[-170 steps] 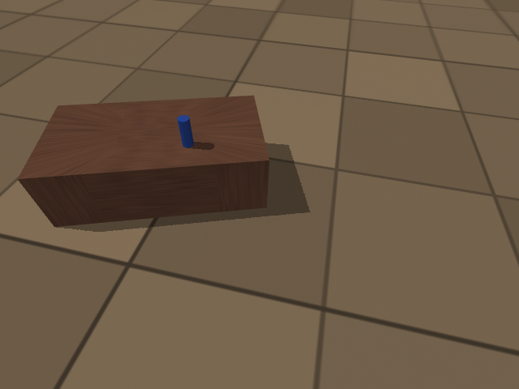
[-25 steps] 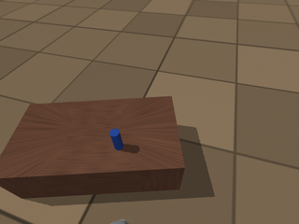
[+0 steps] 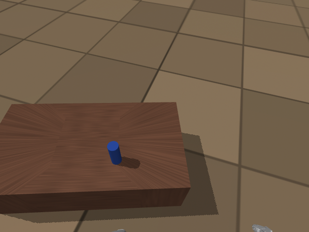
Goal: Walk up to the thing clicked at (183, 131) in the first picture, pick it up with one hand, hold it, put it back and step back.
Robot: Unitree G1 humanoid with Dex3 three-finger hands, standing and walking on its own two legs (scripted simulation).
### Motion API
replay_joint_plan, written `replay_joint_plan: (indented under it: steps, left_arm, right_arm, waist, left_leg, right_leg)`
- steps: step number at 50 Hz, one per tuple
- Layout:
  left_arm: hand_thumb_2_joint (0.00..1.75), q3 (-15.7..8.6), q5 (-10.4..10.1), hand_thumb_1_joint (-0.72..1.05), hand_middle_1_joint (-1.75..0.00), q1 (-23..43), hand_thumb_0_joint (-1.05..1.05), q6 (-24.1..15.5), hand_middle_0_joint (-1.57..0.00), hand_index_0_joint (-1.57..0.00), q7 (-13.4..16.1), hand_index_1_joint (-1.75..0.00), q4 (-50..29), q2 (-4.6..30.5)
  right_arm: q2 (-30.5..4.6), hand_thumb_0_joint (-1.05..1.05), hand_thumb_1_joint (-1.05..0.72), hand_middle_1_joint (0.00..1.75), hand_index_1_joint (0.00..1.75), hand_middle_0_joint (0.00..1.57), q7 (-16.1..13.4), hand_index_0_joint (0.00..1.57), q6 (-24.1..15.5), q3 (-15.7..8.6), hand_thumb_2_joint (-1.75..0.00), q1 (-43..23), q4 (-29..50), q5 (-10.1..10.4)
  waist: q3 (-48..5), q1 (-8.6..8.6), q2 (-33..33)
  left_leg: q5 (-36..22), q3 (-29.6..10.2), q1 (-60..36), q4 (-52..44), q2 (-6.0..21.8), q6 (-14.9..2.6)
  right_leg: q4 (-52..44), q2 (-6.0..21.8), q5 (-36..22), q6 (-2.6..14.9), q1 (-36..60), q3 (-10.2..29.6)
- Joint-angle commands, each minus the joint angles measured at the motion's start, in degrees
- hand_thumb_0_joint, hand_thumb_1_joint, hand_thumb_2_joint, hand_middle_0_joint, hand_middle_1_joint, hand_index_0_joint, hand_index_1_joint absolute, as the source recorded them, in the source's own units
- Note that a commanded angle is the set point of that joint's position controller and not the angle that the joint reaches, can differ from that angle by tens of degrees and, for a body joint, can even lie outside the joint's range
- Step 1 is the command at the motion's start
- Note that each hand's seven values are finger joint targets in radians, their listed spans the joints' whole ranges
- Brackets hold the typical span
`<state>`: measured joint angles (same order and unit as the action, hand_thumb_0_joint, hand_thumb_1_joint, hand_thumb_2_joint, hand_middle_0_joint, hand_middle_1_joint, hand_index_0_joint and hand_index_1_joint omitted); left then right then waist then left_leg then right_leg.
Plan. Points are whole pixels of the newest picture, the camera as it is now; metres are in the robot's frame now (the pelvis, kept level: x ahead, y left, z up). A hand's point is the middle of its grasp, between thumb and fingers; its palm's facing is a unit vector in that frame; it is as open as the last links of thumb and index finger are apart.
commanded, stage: walk up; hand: left
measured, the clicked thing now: (114, 153) +0.52 +0.19 -0.35
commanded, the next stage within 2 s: stand in 1.24 s
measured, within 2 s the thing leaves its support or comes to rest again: neither
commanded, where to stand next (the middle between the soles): +0.07 -0.01 m, yaw +0 degrees
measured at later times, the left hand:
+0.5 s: hand out of the picture +0.15 +0.25 -0.12, palm faces -0.03 -0.94 -0.33, open 7.4 cm
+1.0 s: hand out of the picture +0.11 +0.25 -0.13, palm faces -0.01 -0.94 -0.34, open 7.4 cm
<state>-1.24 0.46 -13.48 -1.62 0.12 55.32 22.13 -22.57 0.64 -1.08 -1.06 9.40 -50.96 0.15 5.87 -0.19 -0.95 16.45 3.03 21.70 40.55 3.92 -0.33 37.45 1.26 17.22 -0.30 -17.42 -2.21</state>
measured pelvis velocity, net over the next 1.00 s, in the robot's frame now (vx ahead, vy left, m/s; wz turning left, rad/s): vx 0.04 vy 0.00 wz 0.00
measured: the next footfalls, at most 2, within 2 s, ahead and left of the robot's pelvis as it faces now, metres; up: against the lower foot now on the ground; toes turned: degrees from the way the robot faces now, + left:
none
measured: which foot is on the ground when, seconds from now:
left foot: down 0.00-1.00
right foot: down 0.00-1.00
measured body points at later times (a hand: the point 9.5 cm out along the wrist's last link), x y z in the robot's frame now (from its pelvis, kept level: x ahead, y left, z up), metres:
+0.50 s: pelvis +0.03 +0.00 +0.03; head +0.04 +0.00 +0.48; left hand +0.15 +0.29 -0.10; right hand +0.11 -0.31 -0.10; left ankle +0.06 +0.12 -0.72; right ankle +0.03 -0.14 -0.72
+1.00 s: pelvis +0.04 +0.00 +0.03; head +0.04 +0.00 +0.48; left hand +0.11 +0.30 -0.10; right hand +0.12 -0.30 -0.11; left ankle +0.06 +0.12 -0.72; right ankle +0.03 -0.14 -0.72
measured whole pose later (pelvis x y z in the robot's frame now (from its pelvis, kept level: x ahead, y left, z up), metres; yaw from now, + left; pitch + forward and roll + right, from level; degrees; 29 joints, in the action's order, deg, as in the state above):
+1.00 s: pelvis +0.04 +0.00 +0.03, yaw +0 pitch -2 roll +0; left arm -0.4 0.4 -4.6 -0.2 -0.4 68.2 19.7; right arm -19.6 0.7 -0.4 -0.5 3.7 -67.9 -0.1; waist 2.7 0.1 -0.5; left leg 8.4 3.0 8.3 18.8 1.4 0.1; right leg 17.1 2.3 10.2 -1.7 -4.7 -2.3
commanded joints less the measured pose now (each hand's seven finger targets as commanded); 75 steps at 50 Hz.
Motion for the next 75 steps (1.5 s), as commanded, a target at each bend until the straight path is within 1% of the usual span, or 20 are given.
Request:
replay_joint_plan:
  steps: [1, 2, 3, 4, 5, 7, 8, 9, 14, 19, 25, 30, 34, 40, 43, 46, 61, 62, 67, 75]
  left_arm:
    - [0.9, -3.1, 0.45, 0.9, -0.3, 5.84, 0.0, -1.67, -0.2, -0.2, 0.61, -0.3, -3.45, 16.49]
    - [0.9, -2.31, 0.01, 0.9, -0.3, 6.53, 0.0, -1.78, -0.2, -0.2, 0.6, -0.3, -3.0, 14.42]
    - [0.9, -1.78, -0.08, 0.9, -0.3, 6.47, 0.0, -1.86, -0.2, -0.2, 0.68, -0.3, -2.27, 13.28]
    - [0.9, -1.51, -0.22, 0.9, -0.3, 5.64, 0.0, -1.87, -0.2, -0.2, 0.59, -0.3, -1.24, 12.49]
    - [0.9, -1.49, -0.33, 0.9, -0.3, 5.74, 0.0, -1.74, -0.2, -0.2, 0.45, -0.3, -0.63, 12.36]
    - [0.9, -1.42, -0.4, 0.9, -0.3, 6.08, 0.0, -1.71, -0.2, -0.2, 0.53, -0.3, 0.89, 12.23]
    - [0.9, -1.35, -0.44, 0.9, -0.3, 7.14, 0.0, -1.62, -0.2, -0.2, 0.56, -0.3, 1.4, 12.51]
    - [0.9, -1.38, -0.64, 0.9, -0.3, 8.07, 0.0, -1.48, -0.2, -0.2, 0.58, -0.3, 1.6, 12.54]
    - [0.9, -0.84, -0.93, 0.9, -0.3, 9.99, 0.0, -0.96, -0.2, -0.2, 0.58, -0.3, 4.23, 11.2]
    - [0.9, -0.89, -0.66, 0.9, -0.3, 12.88, 0.0, -0.47, -0.2, -0.2, 0.46, -0.3, 6.09, 10.72]
    - [0.9, -0.82, -0.4, 0.9, -0.3, 14.44, 0.0, -0.22, -0.2, -0.2, 0.18, -0.3, 7.54, 10.55]
    - [0.9, -0.87, -0.32, 0.9, -0.3, 14.37, 0.0, -0.09, -0.2, -0.2, 0.09, -0.3, 8.44, 10.19]
    - [0.9, -0.89, -0.04, 0.9, -0.3, 13.86, 0.0, -0.02, -0.2, -0.2, 0.04, -0.3, 8.82, 10.14]
    - [0.9, -1.04, 0.04, 0.9, -0.3, 13.31, 0.0, -0.12, -0.2, -0.2, 0.08, -0.3, 9.19, 9.92]
    - [0.9, -1.12, -0.03, 0.9, -0.3, 13.49, 0.0, -0.04, -0.2, -0.2, 0.13, -0.3, 9.26, 9.84]
    - [0.9, -1.09, 0.23, 0.9, -0.3, 12.94, 0.0, -0.14, -0.2, -0.2, 0.16, -0.3, 9.04, 9.92]
    - [0.9, -1.35, 0.35, 0.9, -0.3, 11.99, 0.0, -0.07, -0.2, -0.2, 0.35, -0.3, 8.34, 9.76]
    - [0.9, -1.13, 0.19, 0.9, -0.3, 11.33, 0.0, -0.11, -0.2, -0.2, 0.39, -0.3, 7.94, 9.8]
    - [0.9, -1.13, 0.12, 0.9, -0.3, 11.12, 0.0, -0.21, -0.2, -0.2, 0.39, -0.3, 7.14, 9.94]
    - [0.9, -1.12, 0.17, 0.9, -0.3, 10.92, 0.0, -0.12, -0.2, -0.2, 0.42, -0.3, 6.43, 10.14]
  right_arm:
    - [-10.39, 0.0, -0.9, 0.3, 0.3, 0.2, -0.77, 0.2, 0.23, -2.79, -0.9, -0.56, 0.31, 0.41]
    - [-10.91, 0.0, -0.9, 0.3, 0.3, 0.2, -0.53, 0.2, -0.11, -2.7, -0.9, -0.47, -0.88, 0.46]
    - [-11.23, 0.0, -0.9, 0.3, 0.3, 0.2, -0.39, 0.2, -0.59, -2.64, -0.9, -1.6, -1.88, 0.61]
    - [-11.4, 0.0, -0.9, 0.3, 0.3, 0.2, -0.3, 0.2, -0.87, -2.48, -0.9, -2.66, -2.58, 0.42]
    - [-11.72, 0.0, -0.9, 0.3, 0.3, 0.2, -0.23, 0.2, -1.11, -2.22, -0.9, -3.34, -3.13, 0.35]
    - [-10.97, 0.0, -0.9, 0.3, 0.3, 0.2, -0.07, 0.2, -1.04, -1.57, -0.9, -5.03, -4.72, 0.57]
    - [-10.76, 0.0, -0.9, 0.3, 0.3, 0.2, -0.12, 0.2, -0.92, -1.54, -0.9, -5.51, -5.47, 0.52]
    - [-10.72, 0.0, -0.9, 0.3, 0.3, 0.2, -0.21, 0.2, -0.84, -1.45, -0.9, -5.27, -6.44, 0.36]
    - [-10.71, 0.0, -0.9, 0.3, 0.3, 0.2, -0.28, 0.2, -0.89, -1.18, -0.9, -7.63, -9.66, 0.2]
    - [-10.28, 0.0, -0.9, 0.3, 0.3, 0.2, -0.41, 0.2, -0.81, -1.08, -0.9, -8.58, -11.84, 0.04]
    - [-10.04, 0.0, -0.9, 0.3, 0.3, 0.2, -0.47, 0.2, -0.81, -1.05, -0.9, -9.32, -13.22, -0.22]
    - [-10.02, 0.0, -0.9, 0.3, 0.3, 0.2, -0.57, 0.2, -0.91, -1.17, -0.9, -9.62, -13.68, -0.33]
    - [-10.33, 0.0, -0.9, 0.3, 0.3, 0.2, -0.6, 0.2, -0.8, -1.31, -0.9, -10.13, -13.45, -0.45]
    - [-10.08, 0.0, -0.9, 0.3, 0.3, 0.2, -0.67, 0.2, -0.8, -1.49, -0.9, -9.69, -13.27, -0.36]
    - [-9.78, 0.0, -0.9, 0.3, 0.3, 0.2, -0.66, 0.2, -0.61, -1.4, -0.9, -9.45, -13.47, -0.36]
    - [-9.93, 0.0, -0.9, 0.3, 0.3, 0.2, -0.64, 0.2, -0.43, -1.52, -0.9, -9.5, -13.09, -0.44]
    - [-9.41, 0.0, -0.9, 0.3, 0.3, 0.2, -0.7, 0.2, -0.27, -1.77, -0.9, -8.89, -12.66, -0.53]
    - [-8.97, 0.0, -0.9, 0.3, 0.3, 0.2, -0.8, 0.2, -0.59, -1.44, -0.9, -8.87, -12.17, -0.83]
    - [-9.33, 0.0, -0.9, 0.3, 0.3, 0.2, -0.83, 0.2, -0.82, -1.55, -0.9, -8.8, -11.87, -0.75]
    - [-9.34, 0.0, -0.9, 0.3, 0.3, 0.2, -0.86, 0.2, -0.9, -1.35, -0.9, -8.24, -11.68, -0.74]
  waist:
    - [-3.23, 2.07, 6.72]
    - [-4.39, 2.34, 3.81]
    - [-6.13, 1.78, 3.64]
    - [-7.43, 1.04, 4.23]
    - [-8.04, 0.46, 5.23]
    - [-7.84, -0.18, 4.87]
    - [-7.26, 0.13, 5.0]
    - [-7.6, 0.38, 4.42]
    - [-9.39, -0.43, 1.66]
    - [-9.5, -0.17, 1.47]
    - [-8.94, 0.03, 0.39]
    - [-8.84, 0.06, -0.06]
    - [-8.28, 0.08, -0.17]
    - [-9.04, 0.26, 0.73]
    - [-7.68, 0.42, 0.82]
    - [-8.2, 0.45, 1.3]
    - [-8.61, 0.36, 1.18]
    - [-7.77, 0.44, 1.4]
    - [-9.27, 0.44, 1.03]
    - [-8.64, 0.49, 1.13]
  left_leg:
    - [8.7, -3.56, -8.17, -2.8, -0.62, -0.99]
    - [2.92, -4.37, -9.64, -7.79, 0.71, -1.37]
    - [-3.52, -5.55, -11.0, -9.44, 2.06, -1.93]
    - [-6.61, -7.19, -11.21, -10.89, 3.48, -2.76]
    - [-6.89, -8.17, -9.62, -11.94, 4.12, -3.24]
    - [-8.64, -6.77, -9.15, -12.68, 3.42, -2.71]
    - [-9.17, -6.07, -10.23, -13.1, 2.71, -2.18]
    - [-9.95, -5.89, -11.03, -13.95, 2.79, -1.88]
    - [-13.94, -6.74, -12.96, -18.13, 4.05, -1.81]
    - [-15.01, -6.05, -13.91, -21.2, 4.2, -1.32]
    - [-12.65, -5.77, -14.82, -23.84, 4.23, -0.72]
    - [-12.64, -5.82, -15.6, -24.8, 4.45, -0.62]
    - [-9.79, -6.02, -15.4, -25.55, 4.44, -0.76]
    - [-13.59, -5.56, -17.15, -24.71, 4.4, -0.85]
    - [-11.41, -6.07, -15.97, -25.34, 4.27, -0.63]
    - [-10.94, -6.0, -16.21, -25.06, 4.18, -0.84]
    - [-13.61, -6.16, -16.43, -24.83, 3.92, -0.65]
    - [-16.05, -6.63, -16.33, -25.42, 4.52, -0.26]
    - [-18.44, -6.38, -17.68, -24.79, 4.73, -0.41]
    - [-18.05, -6.29, -17.27, -25.24, 4.76, -0.26]
  right_leg:
    - [-15.53, 14.74, 1.13, 10.01, -8.91, 18.91]
    - [-13.39, 11.48, -2.38, 7.13, -7.0, 13.04]
    - [-11.68, 8.95, -7.4, 4.8, -4.98, 10.11]
    - [-10.72, 7.15, -9.36, 3.48, -2.71, 8.19]
    - [-10.95, 5.78, -8.41, 2.72, 0.0, 6.85]
    - [-12.51, 6.64, -9.85, 2.77, 3.66, 7.4]
    - [-13.02, 7.19, -10.75, 2.93, 2.95, 7.89]
    - [-13.32, 7.44, -11.21, 2.98, 3.37, 7.86]
    - [-15.04, 6.42, -13.62, 1.9, 8.18, 5.61]
    - [-18.07, 6.73, -14.56, 1.41, 10.97, 5.09]
    - [-20.7, 6.86, -13.14, 0.98, 11.27, 5.21]
    - [-21.6, 6.62, -12.55, 0.84, 11.3, 5.05]
    - [-22.5, 6.52, -10.97, 0.74, 10.71, 5.04]
    - [-22.71, 6.64, -12.94, 0.67, 10.98, 4.7]
    - [-23.16, 6.53, -10.79, 0.57, 10.29, 4.87]
    - [-23.64, 6.7, -11.27, 0.54, 10.89, 4.58]
    - [-23.36, 6.75, -12.89, 0.38, 11.82, 4.18]
    - [-22.84, 7.04, -12.78, 0.46, 11.34, 4.36]
    - [-22.91, 7.44, -14.69, 0.45, 12.46, 4.46]
    - [-22.96, 7.53, -14.4, 0.58, 12.93, 4.49]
